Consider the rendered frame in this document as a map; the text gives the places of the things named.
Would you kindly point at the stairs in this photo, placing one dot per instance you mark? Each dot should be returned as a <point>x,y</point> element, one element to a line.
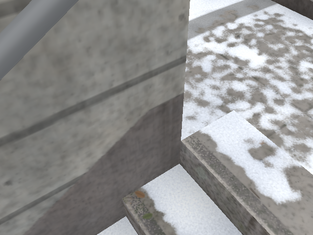
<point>185,200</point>

